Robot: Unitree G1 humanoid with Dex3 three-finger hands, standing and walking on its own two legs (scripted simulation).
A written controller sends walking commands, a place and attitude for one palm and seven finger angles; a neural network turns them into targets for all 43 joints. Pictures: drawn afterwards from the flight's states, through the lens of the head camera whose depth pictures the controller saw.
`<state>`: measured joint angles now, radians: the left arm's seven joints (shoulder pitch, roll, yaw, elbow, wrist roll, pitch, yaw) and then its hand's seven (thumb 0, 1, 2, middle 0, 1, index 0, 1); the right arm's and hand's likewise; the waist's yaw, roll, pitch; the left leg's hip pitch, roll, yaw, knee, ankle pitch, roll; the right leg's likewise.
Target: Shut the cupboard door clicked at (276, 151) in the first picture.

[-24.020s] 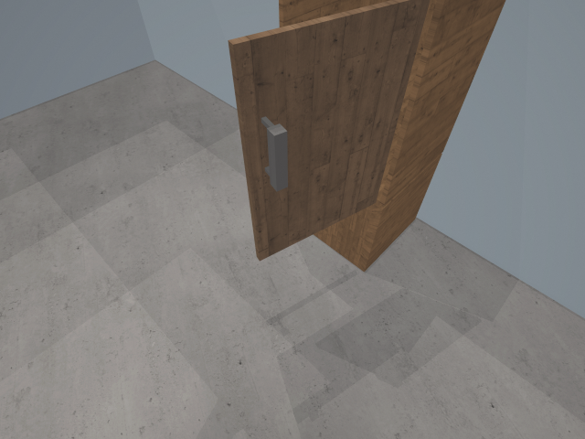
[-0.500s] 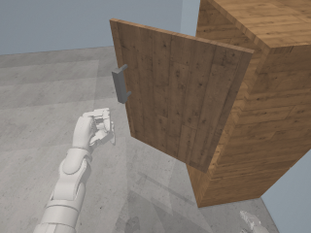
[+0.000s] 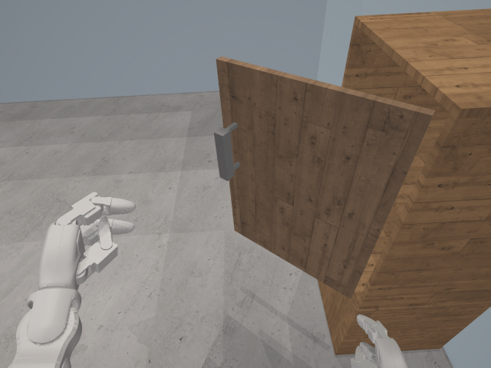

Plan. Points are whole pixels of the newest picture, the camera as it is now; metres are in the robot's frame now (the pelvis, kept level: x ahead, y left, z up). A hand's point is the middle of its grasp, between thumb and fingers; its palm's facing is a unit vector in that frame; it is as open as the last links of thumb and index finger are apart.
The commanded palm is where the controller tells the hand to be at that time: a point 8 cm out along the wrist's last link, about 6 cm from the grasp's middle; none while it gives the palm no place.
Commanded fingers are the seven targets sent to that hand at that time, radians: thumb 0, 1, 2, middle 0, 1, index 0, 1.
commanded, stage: draw the hand back to the body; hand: left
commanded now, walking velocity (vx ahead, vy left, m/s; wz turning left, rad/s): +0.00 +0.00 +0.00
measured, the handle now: (230, 151) +0.60 +0.11 +0.03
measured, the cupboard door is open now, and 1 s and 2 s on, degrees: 51 51 51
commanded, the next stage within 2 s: step back with the hand held close in 0.60 s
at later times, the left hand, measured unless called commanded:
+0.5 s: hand (66, 265) +0.19 +0.26 +0.15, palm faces +0.45 -0.81 -0.38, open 7.3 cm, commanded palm +0.14 +0.30 +0.17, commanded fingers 0.00 0.90 0.90 -0.20 -0.30 -0.20 -0.30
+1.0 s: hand (68, 262) +0.20 +0.26 +0.14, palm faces +0.36 -0.81 -0.47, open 7.4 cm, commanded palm +0.14 +0.31 +0.17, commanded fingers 0.00 0.90 0.90 -0.20 -0.30 -0.20 -0.30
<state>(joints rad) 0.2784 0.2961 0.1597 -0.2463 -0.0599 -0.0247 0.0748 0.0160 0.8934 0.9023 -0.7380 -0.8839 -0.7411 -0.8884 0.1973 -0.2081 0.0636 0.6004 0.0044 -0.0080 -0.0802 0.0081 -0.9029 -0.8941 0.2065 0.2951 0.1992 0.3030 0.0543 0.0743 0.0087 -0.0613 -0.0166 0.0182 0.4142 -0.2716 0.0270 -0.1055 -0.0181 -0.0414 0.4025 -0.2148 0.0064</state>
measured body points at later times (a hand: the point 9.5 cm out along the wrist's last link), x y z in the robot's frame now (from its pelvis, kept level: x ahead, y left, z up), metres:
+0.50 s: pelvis +0.00 +0.00 +0.00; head -0.02 -0.02 +0.45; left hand +0.16 +0.30 +0.17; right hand +0.19 -0.23 -0.09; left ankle -0.02 +0.10 -0.74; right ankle +0.01 -0.12 -0.74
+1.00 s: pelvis -0.01 +0.01 +0.00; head +0.00 +0.00 +0.45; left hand +0.18 +0.30 +0.17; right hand +0.15 -0.25 -0.09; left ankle -0.02 +0.10 -0.74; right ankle +0.01 -0.12 -0.74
